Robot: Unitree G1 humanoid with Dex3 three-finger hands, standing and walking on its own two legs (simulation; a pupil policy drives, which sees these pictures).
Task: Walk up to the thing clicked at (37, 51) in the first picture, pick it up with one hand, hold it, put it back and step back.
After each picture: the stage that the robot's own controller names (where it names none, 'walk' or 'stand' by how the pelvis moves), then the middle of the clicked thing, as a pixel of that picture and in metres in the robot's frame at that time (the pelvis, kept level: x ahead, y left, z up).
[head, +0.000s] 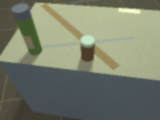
stand; (29, 32) +0.62 +0.28 +0.02
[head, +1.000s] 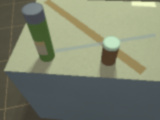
walk; (41, 36) +0.53 +0.18 +0.05
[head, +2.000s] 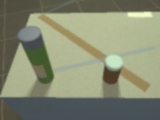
stand; (39, 58) +0.43 +0.19 +0.04
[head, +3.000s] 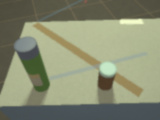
stand; (35, 67) +0.41 +0.21 +0.02
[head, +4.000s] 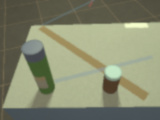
stand; (41, 70) +0.41 +0.19 +0.01
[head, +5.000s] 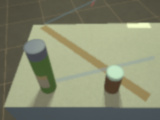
stand; (42, 69) +0.41 +0.19 +0.01
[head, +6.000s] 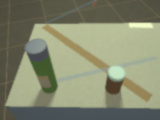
stand; (44, 69) +0.41 +0.18 +0.01
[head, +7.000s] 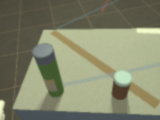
rise first; (50, 73) +0.40 +0.18 +0.02
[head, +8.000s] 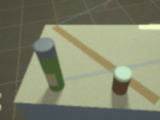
go down; (51, 67) +0.42 +0.18 +0.02
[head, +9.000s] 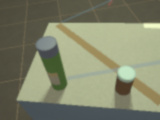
go down; (54, 66) +0.42 +0.17 +0.02
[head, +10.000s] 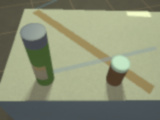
go down; (40, 59) +0.42 +0.16 +0.05
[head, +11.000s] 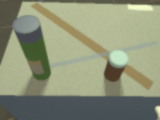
close in; (35, 53) +0.43 +0.16 +0.06
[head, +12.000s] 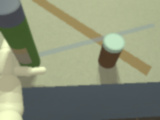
close; (20, 40) +0.44 +0.18 +0.10
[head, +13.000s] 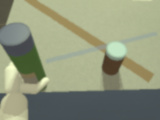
lift; (28, 64) +0.37 +0.17 +0.09
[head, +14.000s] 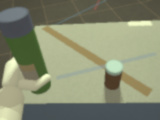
lift; (29, 57) +0.33 +0.17 +0.19
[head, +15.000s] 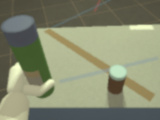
hold; (33, 63) +0.32 +0.16 +0.18
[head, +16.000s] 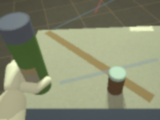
hold; (30, 60) +0.32 +0.17 +0.19
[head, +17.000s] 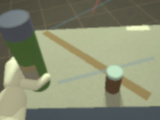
crouch; (29, 57) +0.33 +0.17 +0.19
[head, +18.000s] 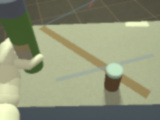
crouch; (23, 38) +0.40 +0.19 +0.19
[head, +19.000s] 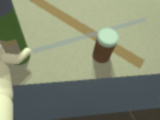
lower; (9, 32) +0.47 +0.19 +0.10
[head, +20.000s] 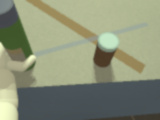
lower; (14, 40) +0.44 +0.18 +0.10
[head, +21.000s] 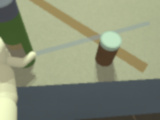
lower; (14, 36) +0.45 +0.18 +0.10
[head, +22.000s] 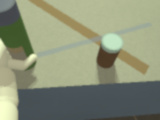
lower; (15, 39) +0.44 +0.18 +0.10
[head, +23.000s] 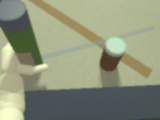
open; (24, 44) +0.43 +0.17 +0.10
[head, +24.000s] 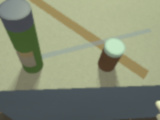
sink last; (26, 43) +0.43 +0.16 +0.09
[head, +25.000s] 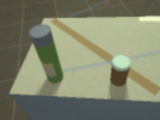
sink last; (49, 57) +0.44 +0.18 +0.07
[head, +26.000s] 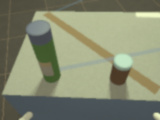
stand; (46, 55) +0.42 +0.16 +0.07
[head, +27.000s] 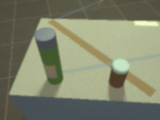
stand; (51, 59) +0.44 +0.16 +0.04
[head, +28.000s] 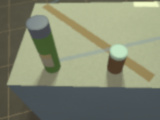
walk; (46, 48) +0.46 +0.16 +0.03
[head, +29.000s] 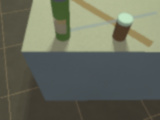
walk; (61, 15) +0.61 +0.12 +0.03
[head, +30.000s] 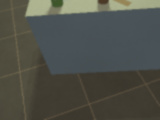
walk; out of the picture +0.89 +0.20 +0.04
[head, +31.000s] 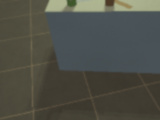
stand; out of the picture +1.08 +0.13 +0.03
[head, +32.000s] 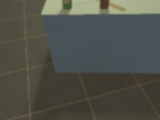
stand; out of the picture +1.09 +0.13 +0.02
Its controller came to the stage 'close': yes
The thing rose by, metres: 0.19
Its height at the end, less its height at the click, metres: +0.00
